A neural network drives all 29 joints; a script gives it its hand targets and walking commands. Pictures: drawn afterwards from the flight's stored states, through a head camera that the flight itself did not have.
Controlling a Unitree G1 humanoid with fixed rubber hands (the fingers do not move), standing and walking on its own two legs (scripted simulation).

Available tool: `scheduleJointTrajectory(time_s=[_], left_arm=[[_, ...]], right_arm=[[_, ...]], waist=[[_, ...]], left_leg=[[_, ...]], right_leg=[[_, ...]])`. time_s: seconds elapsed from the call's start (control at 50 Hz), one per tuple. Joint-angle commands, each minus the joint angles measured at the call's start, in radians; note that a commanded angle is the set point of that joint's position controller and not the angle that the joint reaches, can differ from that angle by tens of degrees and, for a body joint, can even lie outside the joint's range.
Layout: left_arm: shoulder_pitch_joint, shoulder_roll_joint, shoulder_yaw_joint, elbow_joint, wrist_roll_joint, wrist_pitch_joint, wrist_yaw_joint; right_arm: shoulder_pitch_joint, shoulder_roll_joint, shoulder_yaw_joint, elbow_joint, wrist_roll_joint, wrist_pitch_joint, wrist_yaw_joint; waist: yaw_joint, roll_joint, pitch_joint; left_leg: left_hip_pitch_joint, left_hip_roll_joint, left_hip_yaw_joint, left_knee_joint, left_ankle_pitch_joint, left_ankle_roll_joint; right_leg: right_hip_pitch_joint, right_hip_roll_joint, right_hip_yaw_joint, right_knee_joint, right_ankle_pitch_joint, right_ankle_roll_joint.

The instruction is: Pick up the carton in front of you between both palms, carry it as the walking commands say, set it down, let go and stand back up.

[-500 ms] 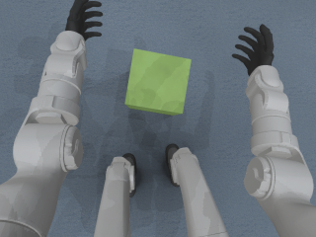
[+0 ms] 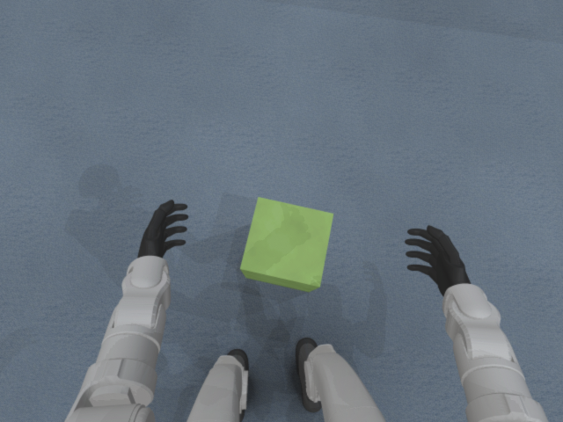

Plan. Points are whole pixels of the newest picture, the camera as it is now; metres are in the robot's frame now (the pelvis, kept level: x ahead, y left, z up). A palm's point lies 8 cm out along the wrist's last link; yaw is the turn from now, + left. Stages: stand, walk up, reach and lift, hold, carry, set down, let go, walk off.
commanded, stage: let go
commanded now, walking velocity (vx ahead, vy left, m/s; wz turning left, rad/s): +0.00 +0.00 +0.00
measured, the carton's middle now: (285, 248) +0.43 -0.05 -0.60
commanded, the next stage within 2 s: stand in 0.90 s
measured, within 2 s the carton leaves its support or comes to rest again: neither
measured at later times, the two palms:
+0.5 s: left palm (60, 361) +0.21 +0.25 -0.02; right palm (460, 351) +0.19 -0.21 -0.02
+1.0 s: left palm (56, 386) +0.18 +0.26 -0.03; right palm (492, 355) +0.18 -0.25 -0.02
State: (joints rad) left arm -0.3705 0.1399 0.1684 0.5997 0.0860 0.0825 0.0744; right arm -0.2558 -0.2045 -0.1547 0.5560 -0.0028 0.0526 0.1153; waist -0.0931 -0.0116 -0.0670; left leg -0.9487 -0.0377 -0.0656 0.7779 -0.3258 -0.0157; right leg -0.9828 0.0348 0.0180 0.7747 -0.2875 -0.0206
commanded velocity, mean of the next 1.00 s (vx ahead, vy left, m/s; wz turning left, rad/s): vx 0.00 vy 0.00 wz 0.00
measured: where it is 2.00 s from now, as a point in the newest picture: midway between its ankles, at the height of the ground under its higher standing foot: (273, 393)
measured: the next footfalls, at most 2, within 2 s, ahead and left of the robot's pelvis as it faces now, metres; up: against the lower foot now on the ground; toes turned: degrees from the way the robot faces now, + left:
none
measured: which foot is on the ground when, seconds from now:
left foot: down 0.00-1.00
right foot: down 0.00-1.00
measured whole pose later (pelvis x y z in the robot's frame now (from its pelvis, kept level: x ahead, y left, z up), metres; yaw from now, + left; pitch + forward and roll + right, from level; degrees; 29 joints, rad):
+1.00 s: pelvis +0.03 +0.01 +0.04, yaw -1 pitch -2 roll +0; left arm 0.21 0.25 0.03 0.58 0.05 0.06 0.00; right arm 0.19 -0.27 -0.04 0.51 -0.04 0.11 -0.01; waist -0.01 0.02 0.02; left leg -0.16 -0.02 -0.04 0.52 -0.33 0.00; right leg -0.20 0.04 0.04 0.51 -0.28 -0.01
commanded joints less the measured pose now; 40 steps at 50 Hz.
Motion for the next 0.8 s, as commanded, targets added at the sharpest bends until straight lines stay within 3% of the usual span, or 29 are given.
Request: scheduleJointTrajectory(time_s=[0.0, 0.14, 0.32, 0.4, 0.58, 0.66, 0.68, 0.7, 0.78], left_arm=[[0.039, 0.077, -0.006, -0.082, -0.012, -0.05, -0.017], [0.281, 0.115, -0.035, -0.128, -0.031, -0.099, -0.045], [0.489, 0.123, -0.078, -0.192, -0.053, -0.086, -0.084], [0.535, 0.131, -0.098, -0.217, -0.071, -0.054, -0.107], [0.533, 0.144, -0.118, -0.271, -0.096, 0.022, -0.141], [0.534, 0.149, -0.109, -0.278, -0.085, 0.042, -0.142], [0.581, 0.157, -0.104, -0.223, -0.099, 0.011, -0.122], [0.575, 0.15, -0.105, -0.232, -0.088, 0.006, -0.112], [0.548, 0.158, -0.115, -0.24, -0.091, 0.009, -0.104]], right_arm=[[0.088, -0.073, 0.02, -0.11, 0.019, -0.042, -0.012], [0.343, -0.071, 0.077, -0.193, 0.035, -0.073, -0.04], [0.442, -0.1, 0.102, -0.221, 0.036, -0.053, -0.038], [0.45, -0.109, 0.087, -0.208, 0.022, -0.021, -0.036], [0.44, -0.114, 0.066, -0.208, -0.021, 0.06, -0.038], [0.431, -0.111, 0.065, -0.215, -0.026, 0.079, -0.035], [0.38, -0.147, 0.058, -0.274, -0.034, 0.128, -0.06], [0.406, -0.133, 0.067, -0.268, -0.035, 0.14, -0.069], [0.41, -0.117, 0.089, -0.273, -0.023, 0.163, -0.086]], waist=[[0.006, -0.019, -0.541], [0.022, -0.023, -0.388], [0.076, 0.072, -0.123], [0.087, 0.064, -0.021], [0.074, 0.016, 0.119], [0.079, 0.029, 0.131], [0.093, 0.014, 0.073], [0.094, 0.037, 0.084], [0.091, 0.044, 0.097]], left_leg=[[0.189, -0.03, 0.054, -0.104, 0.215, 0.004], [0.414, -0.023, 0.045, -0.216, 0.296, 0.011], [0.737, 0.009, 0.029, -0.368, 0.351, -0.008], [0.779, 0.022, 0.026, -0.407, 0.322, -0.01], [0.796, 0.034, 0.026, -0.442, 0.228, 0.001], [0.79, 0.033, 0.028, -0.439, 0.224, 0.003], [0.851, 0.036, 0.015, -0.399, 0.314, -0.001], [0.853, 0.035, 0.02, -0.385, 0.344, -0.01], [0.844, 0.028, 0.032, -0.376, 0.325, -0.004]], right_leg=[[0.683, -0.026, 0.048, -0.065, 0.532, 0.047], [0.818, -0.026, 0.057, -0.17, 0.627, 0.057], [0.822, 0.007, 0.002, -0.337, 0.372, 0.047], [0.848, 0.016, -0.009, -0.369, 0.286, 0.035], [0.909, 0.024, -0.022, -0.379, 0.191, 0.026], [0.943, 0.023, -0.021, -0.37, 0.194, 0.025], [0.92, 0.043, -0.026, -0.341, 0.169, 0.032], [0.9, 0.038, -0.026, -0.342, 0.163, 0.029], [0.871, 0.034, -0.016, -0.342, 0.176, 0.029]])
